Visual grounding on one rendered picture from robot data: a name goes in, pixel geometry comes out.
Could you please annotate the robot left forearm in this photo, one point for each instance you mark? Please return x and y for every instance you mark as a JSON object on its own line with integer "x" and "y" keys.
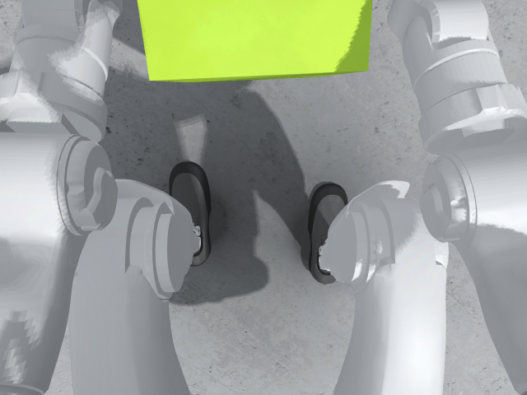
{"x": 59, "y": 67}

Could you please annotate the robot right upper arm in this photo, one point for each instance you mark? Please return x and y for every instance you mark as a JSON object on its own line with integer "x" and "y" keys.
{"x": 476, "y": 198}

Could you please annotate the robot left foot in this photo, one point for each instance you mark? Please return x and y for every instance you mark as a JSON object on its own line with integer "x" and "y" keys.
{"x": 189, "y": 185}

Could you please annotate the robot left thigh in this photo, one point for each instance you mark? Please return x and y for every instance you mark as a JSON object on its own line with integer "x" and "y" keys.
{"x": 120, "y": 338}

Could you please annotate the robot left upper arm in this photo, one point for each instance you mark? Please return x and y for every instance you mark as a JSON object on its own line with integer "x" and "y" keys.
{"x": 55, "y": 189}

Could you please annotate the carton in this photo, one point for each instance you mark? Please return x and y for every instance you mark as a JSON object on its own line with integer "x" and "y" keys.
{"x": 241, "y": 40}

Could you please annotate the robot right forearm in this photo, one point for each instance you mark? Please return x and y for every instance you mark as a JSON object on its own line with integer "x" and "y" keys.
{"x": 456, "y": 74}

